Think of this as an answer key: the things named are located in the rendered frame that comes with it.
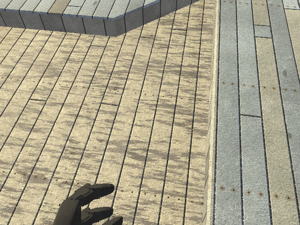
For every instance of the robot left hand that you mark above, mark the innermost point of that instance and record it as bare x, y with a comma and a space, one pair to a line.
70, 211

